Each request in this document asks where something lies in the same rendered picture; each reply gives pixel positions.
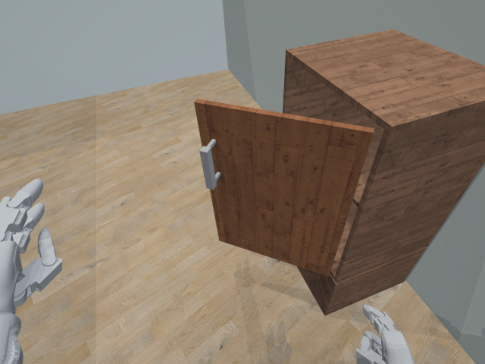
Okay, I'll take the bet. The left robot hand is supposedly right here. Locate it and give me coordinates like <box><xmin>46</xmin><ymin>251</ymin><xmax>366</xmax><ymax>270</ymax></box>
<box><xmin>0</xmin><ymin>178</ymin><xmax>62</xmax><ymax>314</ymax></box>

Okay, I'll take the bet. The robot left forearm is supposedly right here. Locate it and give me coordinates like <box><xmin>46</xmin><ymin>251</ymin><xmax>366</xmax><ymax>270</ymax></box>
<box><xmin>0</xmin><ymin>312</ymin><xmax>23</xmax><ymax>364</ymax></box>

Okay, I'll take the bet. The cupboard door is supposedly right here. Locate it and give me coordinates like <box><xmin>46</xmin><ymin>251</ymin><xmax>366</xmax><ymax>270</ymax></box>
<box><xmin>194</xmin><ymin>99</ymin><xmax>374</xmax><ymax>277</ymax></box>

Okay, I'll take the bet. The right robot hand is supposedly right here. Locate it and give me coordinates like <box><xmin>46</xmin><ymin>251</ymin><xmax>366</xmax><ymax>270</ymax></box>
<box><xmin>355</xmin><ymin>305</ymin><xmax>415</xmax><ymax>364</ymax></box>

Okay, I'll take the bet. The handle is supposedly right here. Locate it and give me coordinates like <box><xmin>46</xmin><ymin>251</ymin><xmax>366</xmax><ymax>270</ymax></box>
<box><xmin>199</xmin><ymin>139</ymin><xmax>221</xmax><ymax>190</ymax></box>

